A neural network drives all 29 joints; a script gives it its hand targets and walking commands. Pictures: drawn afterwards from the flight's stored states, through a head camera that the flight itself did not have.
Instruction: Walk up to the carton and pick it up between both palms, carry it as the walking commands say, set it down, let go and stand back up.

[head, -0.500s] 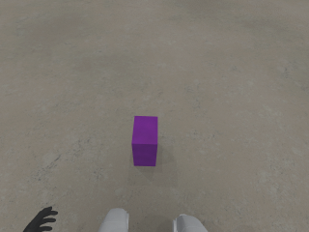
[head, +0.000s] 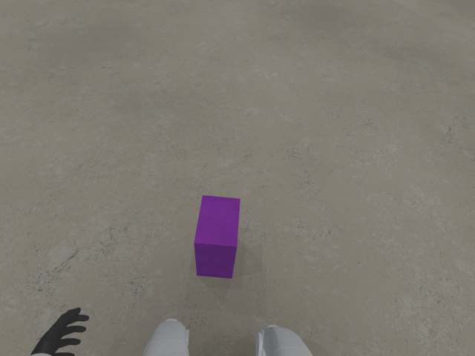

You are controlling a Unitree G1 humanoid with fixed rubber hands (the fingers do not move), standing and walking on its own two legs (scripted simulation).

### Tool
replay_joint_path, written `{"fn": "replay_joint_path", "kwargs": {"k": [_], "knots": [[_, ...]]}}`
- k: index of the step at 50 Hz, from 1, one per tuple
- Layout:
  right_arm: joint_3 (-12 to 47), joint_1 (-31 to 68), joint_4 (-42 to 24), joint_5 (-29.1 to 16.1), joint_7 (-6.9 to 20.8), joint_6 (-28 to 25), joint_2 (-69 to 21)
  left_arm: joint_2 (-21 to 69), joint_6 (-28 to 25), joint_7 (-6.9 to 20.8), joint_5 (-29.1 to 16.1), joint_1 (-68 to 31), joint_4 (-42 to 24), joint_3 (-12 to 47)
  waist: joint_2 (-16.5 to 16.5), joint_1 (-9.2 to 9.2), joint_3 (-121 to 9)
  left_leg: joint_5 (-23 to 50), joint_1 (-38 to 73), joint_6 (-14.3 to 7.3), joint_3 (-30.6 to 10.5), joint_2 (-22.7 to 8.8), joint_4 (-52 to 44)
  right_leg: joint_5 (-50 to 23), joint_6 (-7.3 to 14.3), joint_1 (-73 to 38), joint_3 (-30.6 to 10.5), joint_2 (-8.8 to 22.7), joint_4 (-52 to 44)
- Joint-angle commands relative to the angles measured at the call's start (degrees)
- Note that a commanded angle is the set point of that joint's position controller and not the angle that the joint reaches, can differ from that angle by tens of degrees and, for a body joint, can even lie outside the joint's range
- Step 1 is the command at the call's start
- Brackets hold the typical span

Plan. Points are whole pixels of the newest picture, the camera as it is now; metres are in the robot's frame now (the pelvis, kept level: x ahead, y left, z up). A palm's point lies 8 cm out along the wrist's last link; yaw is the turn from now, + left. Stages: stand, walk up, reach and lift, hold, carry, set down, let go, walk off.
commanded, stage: walk up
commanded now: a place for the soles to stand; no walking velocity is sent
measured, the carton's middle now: (217, 238) +0.60 +0.07 -0.56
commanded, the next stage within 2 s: none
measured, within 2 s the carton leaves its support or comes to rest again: neither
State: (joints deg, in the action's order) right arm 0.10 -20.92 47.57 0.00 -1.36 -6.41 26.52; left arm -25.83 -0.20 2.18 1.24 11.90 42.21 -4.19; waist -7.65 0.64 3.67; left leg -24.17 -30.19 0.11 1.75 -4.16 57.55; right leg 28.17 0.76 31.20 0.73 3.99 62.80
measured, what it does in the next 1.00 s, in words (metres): steps on the spot: left foot, then left foot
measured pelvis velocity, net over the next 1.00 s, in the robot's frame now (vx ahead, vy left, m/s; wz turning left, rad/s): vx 0.03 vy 0.01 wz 0.12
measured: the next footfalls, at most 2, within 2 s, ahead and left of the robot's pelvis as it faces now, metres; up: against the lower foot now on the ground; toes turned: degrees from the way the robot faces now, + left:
left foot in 0.24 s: +0.11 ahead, +0.15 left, +0.00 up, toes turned +5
left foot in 0.70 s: +0.11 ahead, +0.17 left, +0.00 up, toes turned +8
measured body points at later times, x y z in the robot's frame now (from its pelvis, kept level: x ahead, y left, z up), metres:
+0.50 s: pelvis +0.01 -0.03 +0.01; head +0.03 -0.05 +0.46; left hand +0.11 +0.31 -0.06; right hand +0.10 -0.36 -0.11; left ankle +0.07 +0.14 -0.64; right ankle +0.06 -0.10 -0.67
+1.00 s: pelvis +0.03 +0.01 +0.01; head +0.05 +0.03 +0.46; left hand +0.10 +0.35 -0.09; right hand +0.13 -0.32 -0.09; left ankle +0.07 +0.17 -0.66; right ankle +0.06 -0.10 -0.66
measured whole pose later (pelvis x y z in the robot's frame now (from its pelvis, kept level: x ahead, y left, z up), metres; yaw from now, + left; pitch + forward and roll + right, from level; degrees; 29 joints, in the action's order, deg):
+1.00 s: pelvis +0.03 +0.01 +0.01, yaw +7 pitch -2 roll +1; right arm 0.1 -17.2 51.4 0.0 -2.4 -3.9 26.3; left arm -25.5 -0.9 0.8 1.2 14.4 42.3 -4.2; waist -2.9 0.8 4.9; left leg -25.8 -30.5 0.2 -1.8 -1.0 57.4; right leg 31.3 1.5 27.1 5.0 4.9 60.3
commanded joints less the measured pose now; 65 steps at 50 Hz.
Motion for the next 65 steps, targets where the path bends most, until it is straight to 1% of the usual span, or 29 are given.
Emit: {"fn": "replay_joint_path", "kwargs": {"k": [1,6,10,12,14,15,16,18,19,21,25,29,32,33,35,36,37,40,42,44,48,49,50,52,57,59,60,63,65], "knots": [[-4.61,5.5,-3.39,-0.28,-3.03,0.83,11.42,-19.06,-2.78,-2.54,0.31,2.95,0.07,-6.21,7.64,2.84,3.45,-4.36,-19.82,-2.86,-9.63,2.73,14.92,-1.09,8.39,-8.32,-37.65,17.95,-42.93],[-4.6,0.38,-1.12,-0.44,-2.18,0.89,12.69,-14.29,-3.5,-3.3,-0.13,2.17,-0.76,-4.8,-0.56,1.02,-3.17,-3.28,-10.95,-2.39,-2.67,0.37,5.38,-36.21,7.19,-14.15,-20.36,16.21,-27.32],[-4.46,-2.46,-0.13,0.15,-2.07,0.09,10.51,-13.32,-2.36,-2.68,-0.84,-0.95,-2.05,-3.46,-3.08,-1.86,-5.78,9.29,3.51,-3.53,3.19,2.66,-7.53,-37.18,5.68,-7.15,-8.46,11.27,-20.6],[-5.57,-6.08,0.43,0.92,-2.69,-0.28,14.59,-11.17,-2.19,-2.7,-1.79,-2.68,-4.52,-3.68,7.97,-3.56,-10.57,27.6,14.61,-8.47,-7.87,-0.18,-7.83,-33.51,0.48,0.57,-2.47,7.04,-5.96],[-6.68,-6.31,-0.8,0.39,-2.89,0.25,18.3,-10.05,-2.07,-2.53,-0.88,-3.44,-4.53,-3.27,7.57,-3.81,-9.91,15.73,11.18,-21.34,-33.21,-14.1,-16.94,-8.99,-2.27,5.11,-1.19,-1.45,1.97],[-6.58,-1.16,-1.63,0.17,-2.72,0.63,19.87,-10.13,-1.86,-2.59,-0.41,-2.57,-2.65,-3.87,9.69,-1.57,-6.77,8.25,1.74,-22.65,-36.68,-16.5,-18.51,3.13,-1.33,0.43,-3.44,-1.27,-1.2],[-6.67,3.97,-2.16,0.85,-2.73,1.02,19.44,-9.96,-1.92,-2.63,0.31,1.24,-1.7,-4.21,11.07,0.89,-6.1,2.74,-3.23,-19.96,-32.82,-14.77,-16.21,6.52,-0.73,-3.11,-6.03,-0.13,-5.3],[-4.68,8.91,-3.58,0.02,-2.57,2.18,11.12,-16.08,-2.97,-2.91,1.12,10.66,2.08,-6.49,-10.6,6.59,-0.07,-2.21,-23.45,-6.17,-5.95,4.75,9.13,19.36,0.38,-17.19,-27.23,12.36,-41.07],[-4.51,8.44,-3.49,0.86,-3.27,2.95,11.37,-18.06,-3.63,-2.91,0.59,8.16,1.88,-6.65,-4.53,5.98,2.56,-6.01,-26.56,-3.86,-7.12,5.46,13.32,16.13,3.35,-15.52,-34.52,20.02,-47.63],[-5.35,4.71,0.16,0.13,-2.84,2.85,13.89,-16.43,-3.63,-2.95,0.72,2.55,0.55,-6.08,0.77,2.87,4.21,-3.83,-21.48,-2.68,-7.46,2.63,11.73,12.74,2.43,-12.26,-29.64,18.61,-45.76],[-5.57,2.03,0.56,-0.02,-1.71,2.4,13.21,-15.16,-3.67,-3.4,1.28,0.57,0.31,-5.24,-1.28,2.25,-1.76,-2.88,-13.02,-2.73,-4.25,-1.29,6.17,-0.39,4.36,-14.46,-21.66,17.08,-37.19],[-5.51,2.73,1.54,-0.14,-1.6,2.6,12.66,-15.85,-3.14,-2.96,0.67,-0.86,-0.96,-4.7,-4.9,1.55,0.53,-1.84,-7.61,-2.57,-1.75,-1.04,2.31,4.84,6.93,-8.34,-16.57,16.36,-36.85],[-6.18,-6.13,4.57,0.49,-1.37,1.11,12.68,-13.62,-1.42,-2.13,0.39,-6.29,-2.32,-3.5,0.41,-4.42,-3.71,4.81,11.92,-2.98,3.37,3.89,-10.43,6.02,6.59,1.94,-3.97,10.32,-23.96],[-6.75,-7.76,4.29,1.29,-1.79,0.79,12.89,-11.41,-1.02,-2.18,0.2,-4.78,-1.95,-2.87,5.79,-5.14,-2.71,3.54,15.09,-3.77,0.0,4.88,-11.77,4.2,5.27,5.58,-2.4,8.65,-17.1],[-6.9,-5.51,3.25,1.81,-2.58,-0.14,20.1,-8.88,-0.86,-2.21,-1.09,-4.53,-3.05,-2.88,18.3,-3.28,-2.61,3.74,13.91,-13.57,-36.24,-10.35,-26.02,4.95,1.18,12.51,0.86,0.45,1.07],[-7.14,-3.7,1.84,1.65,-2.75,0.13,21.93,-10.95,-0.7,-2.35,-0.88,-5.78,-3.93,-2.78,11.61,-3.41,-3.43,3.65,11.4,-18.95,-42.87,-16.0,-28.78,11.69,0.98,10.67,-1.88,0.26,0.89],[-7.49,0.86,1.56,1.52,-2.65,0.4,22.35,-11.46,-0.59,-2.33,-0.67,-5.14,-2.03,-2.9,10.8,-2.45,-2.93,-5.8,7.05,-19.09,-45.05,-16.02,-29.57,11.43,0.72,7.47,-3.59,0.47,-0.15],[-5.65,8.91,0.62,1.68,-2.41,1.46,17.8,-11.9,-1.52,-1.97,-0.56,3.5,2.1,-4.67,11.91,3.4,-1.72,0.36,-6.1,-11.81,-26.57,-6.81,-20.21,2.37,2.48,-9.91,-2.78,-0.07,-15.14],[-4.22,8.89,-0.67,0.53,-2.2,1.67,10.29,-15.39,-2.36,-2.49,0.61,7.66,2.63,-5.19,-1.3,5.24,-1.5,3.64,-18.82,-4.22,-5.33,4.89,3.99,13.83,4.72,-18.26,-23.14,13.84,-37.7],[-5.14,5.99,-0.18,0.95,-2.64,1.88,13.21,-17.55,-2.86,-2.49,0.1,2.29,0.17,-5.45,0.97,2.84,-0.25,-5.48,-16.64,-2.71,-4.84,2.22,7.69,10.09,9.48,-15.25,-28.3,20.27,-41.9],[-5.74,-0.12,2.56,0.43,-1.35,0.04,11.28,-13.69,-2.54,-2.25,0.24,-4.41,-1.82,-3.56,2.56,-2.77,-4.48,4.45,5.57,-4.42,-0.61,2.43,-8.17,-9.82,8.25,-5.14,-7.7,11.69,-25.0],[-5.78,-2.35,3.3,0.37,-1.51,-0.45,12.51,-11.57,-2.1,-2.37,0.03,-4.94,-2.27,-3.07,10.38,-3.8,-4.9,16.99,10.67,-5.68,-7.49,2.11,-13.38,-16.67,5.58,-2.09,-2.68,6.99,-15.16],[-6.45,-5.41,3.4,0.74,-2.03,-1.04,15.07,-10.31,-1.84,-2.25,-0.39,-5.33,-3.85,-2.97,14.71,-4.63,-7.42,24.69,15.2,-9.76,-24.06,-4.64,-17.35,-17.43,1.65,3.31,1.26,2.63,-1.57],[-7.0,-2.59,2.0,1.11,-2.48,-0.62,19.66,-10.0,-0.94,-2.65,-1.6,-4.34,-3.1,-2.61,15.79,-3.27,-6.75,26.74,15.38,-18.26,-40.31,-13.09,-22.67,9.18,0.69,7.41,-1.11,0.43,-1.25],[-4.89,8.25,-0.46,0.67,-2.61,1.1,14.52,-11.75,-1.71,-2.52,-0.18,5.31,2.8,-4.01,11.3,2.75,-6.19,14.38,-4.66,-10.6,-25.97,-5.52,-12.99,-2.49,4.34,-12.53,-7.17,2.06,-19.61],[-3.58,8.27,0.06,0.48,-2.37,1.48,10.32,-16.21,-2.22,-2.51,0.67,4.46,2.72,-4.97,-1.56,3.45,-1.12,6.58,-17.24,-3.95,-4.18,5.09,2.15,15.26,9.12,-17.51,-22.3,14.57,-38.02],[-4.39,7.28,-0.04,0.71,-2.54,1.17,11.59,-16.76,-2.52,-2.44,0.0,1.08,0.4,-5.18,-0.34,2.21,-0.09,-3.7,-13.8,-2.86,-1.17,2.49,3.33,4.14,14.45,-14.26,-24.99,20.6,-38.73],[-5.32,2.14,1.87,0.53,-1.66,0.05,12.82,-14.17,-2.19,-1.88,-0.34,-4.24,0.07,-3.86,0.1,-1.8,-2.77,0.14,-1.25,-3.16,-0.48,2.3,-7.59,-8.35,10.55,-10.77,-11.85,13.97,-29.34],[-5.5,-0.15,2.21,0.65,-1.76,-0.85,13.17,-11.07,-2.01,-2.04,-0.63,-4.76,-1.65,-2.95,8.54,-2.4,-7.8,22.51,10.11,-6.23,-9.29,0.51,-12.82,-17.68,5.66,-5.46,-1.31,5.82,-16.21]]}}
